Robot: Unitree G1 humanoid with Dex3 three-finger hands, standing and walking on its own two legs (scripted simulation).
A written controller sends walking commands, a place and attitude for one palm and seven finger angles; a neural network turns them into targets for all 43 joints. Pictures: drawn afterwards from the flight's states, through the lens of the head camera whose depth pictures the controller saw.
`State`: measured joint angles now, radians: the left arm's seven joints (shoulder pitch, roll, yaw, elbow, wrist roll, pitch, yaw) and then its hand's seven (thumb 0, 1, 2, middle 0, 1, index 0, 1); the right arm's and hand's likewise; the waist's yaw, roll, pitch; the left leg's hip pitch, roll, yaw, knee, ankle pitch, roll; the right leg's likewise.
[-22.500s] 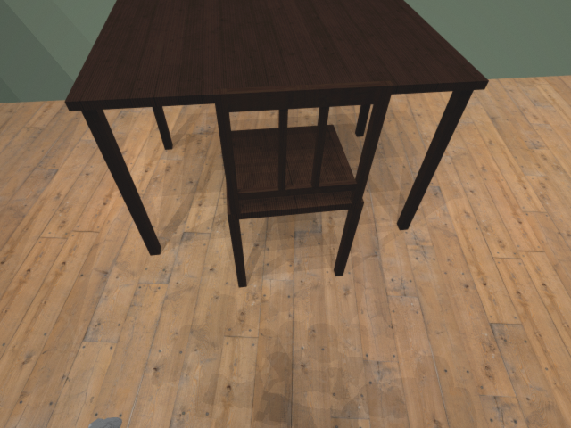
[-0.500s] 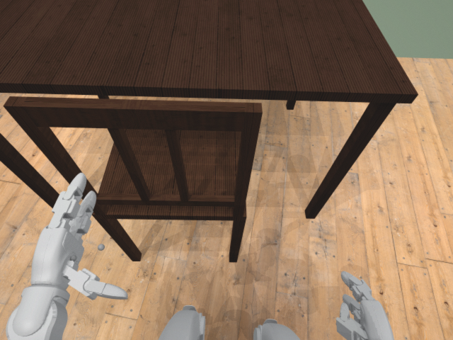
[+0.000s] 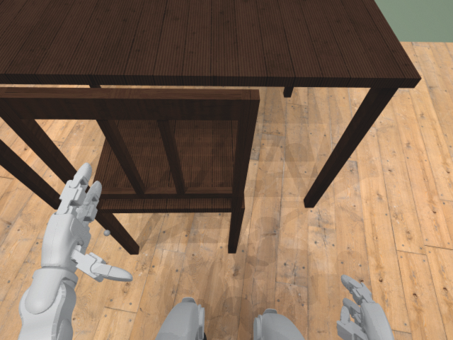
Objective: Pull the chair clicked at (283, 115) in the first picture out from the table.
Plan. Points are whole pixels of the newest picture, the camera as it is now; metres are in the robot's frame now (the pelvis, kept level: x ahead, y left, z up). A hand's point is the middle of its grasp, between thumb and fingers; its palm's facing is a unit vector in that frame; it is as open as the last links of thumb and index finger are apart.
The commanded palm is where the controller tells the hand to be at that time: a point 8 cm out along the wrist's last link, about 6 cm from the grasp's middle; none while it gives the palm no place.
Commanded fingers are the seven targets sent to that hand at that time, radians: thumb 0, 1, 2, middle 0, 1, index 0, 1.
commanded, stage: aim the fingers beside a spindle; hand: left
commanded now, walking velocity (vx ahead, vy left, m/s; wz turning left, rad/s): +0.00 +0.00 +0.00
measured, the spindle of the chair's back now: (125, 160) +0.45 +0.23 -0.01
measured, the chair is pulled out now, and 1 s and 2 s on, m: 0.00 0.00 0.00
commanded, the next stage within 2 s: none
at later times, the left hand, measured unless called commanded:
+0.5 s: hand (115, 229) +0.29 +0.20 +0.01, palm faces +0.04 -1.00 -0.02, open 16.9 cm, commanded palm +0.27 +0.25 +0.01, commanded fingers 0.00 -0.50 0.30 -0.06 -0.08 -0.06 -0.08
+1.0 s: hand (118, 233) +0.29 +0.20 +0.00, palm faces +0.05 -1.00 -0.01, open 16.9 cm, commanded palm +0.27 +0.25 +0.00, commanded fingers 0.00 -0.50 0.30 -0.06 -0.08 -0.06 -0.08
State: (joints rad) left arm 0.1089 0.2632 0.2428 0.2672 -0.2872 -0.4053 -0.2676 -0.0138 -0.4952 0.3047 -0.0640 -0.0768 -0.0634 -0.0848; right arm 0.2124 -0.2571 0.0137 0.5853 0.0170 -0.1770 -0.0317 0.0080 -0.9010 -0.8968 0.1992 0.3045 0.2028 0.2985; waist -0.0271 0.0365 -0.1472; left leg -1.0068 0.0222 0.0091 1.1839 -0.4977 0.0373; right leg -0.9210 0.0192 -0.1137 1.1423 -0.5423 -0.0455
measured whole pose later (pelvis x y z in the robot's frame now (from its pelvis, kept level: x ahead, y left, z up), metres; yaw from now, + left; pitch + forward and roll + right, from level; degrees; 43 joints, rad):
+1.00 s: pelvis -0.01 +0.01 -0.02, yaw +0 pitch +21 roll -4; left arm 0.03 0.24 0.18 0.32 -0.24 -0.41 -0.18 -0.01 -0.50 0.30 -0.06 -0.08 -0.06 -0.08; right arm 0.19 -0.25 0.02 0.57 0.02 -0.08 -0.01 0.01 -0.90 -0.90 0.20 0.30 0.20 0.30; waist -0.02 0.03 -0.18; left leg -1.12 0.02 0.01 1.28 -0.52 0.05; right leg -1.03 0.01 -0.12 1.23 -0.56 -0.03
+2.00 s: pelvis +0.00 +0.01 -0.02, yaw +0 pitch +22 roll -4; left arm -0.02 0.28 0.23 0.38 -0.27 -0.39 -0.21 -0.01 -0.49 0.30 -0.06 -0.08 -0.06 -0.08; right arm 0.18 -0.26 0.02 0.58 0.02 -0.09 -0.01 0.01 -0.90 -0.90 0.20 0.30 0.20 0.30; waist -0.03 0.03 -0.17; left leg -1.13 0.02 0.00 1.28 -0.53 0.05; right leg -1.04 0.01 -0.12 1.23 -0.57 -0.03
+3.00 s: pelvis -0.01 +0.01 -0.02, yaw +0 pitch +22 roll -4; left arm -0.03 0.28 0.24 0.37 -0.24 -0.40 -0.16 -0.01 -0.49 0.30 -0.07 -0.08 -0.07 -0.09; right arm 0.17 -0.25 0.03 0.57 0.02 -0.07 -0.01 0.01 -0.90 -0.90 0.20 0.30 0.20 0.30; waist -0.03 0.03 -0.17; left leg -1.14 0.02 0.00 1.29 -0.53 0.05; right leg -1.05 0.01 -0.12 1.24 -0.57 -0.04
